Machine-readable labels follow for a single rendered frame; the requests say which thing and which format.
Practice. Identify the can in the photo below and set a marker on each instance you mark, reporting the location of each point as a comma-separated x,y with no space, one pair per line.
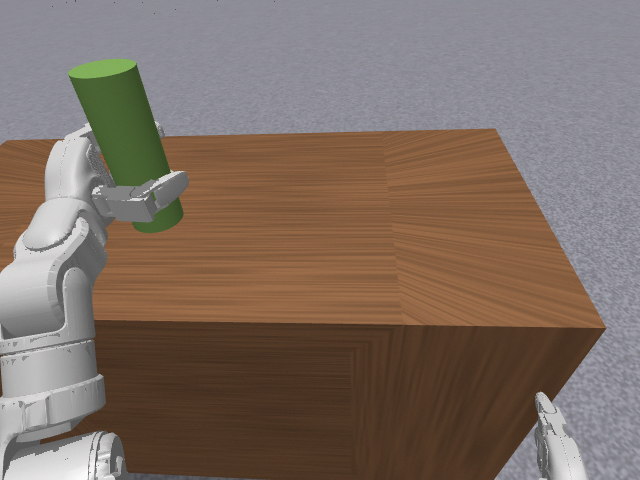
113,98

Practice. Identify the right robot hand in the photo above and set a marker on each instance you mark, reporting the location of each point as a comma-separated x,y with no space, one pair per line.
558,456

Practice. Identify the left robot arm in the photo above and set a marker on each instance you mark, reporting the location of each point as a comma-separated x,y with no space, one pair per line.
50,382

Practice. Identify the left robot hand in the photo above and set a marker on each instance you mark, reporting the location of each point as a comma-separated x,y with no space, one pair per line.
75,170

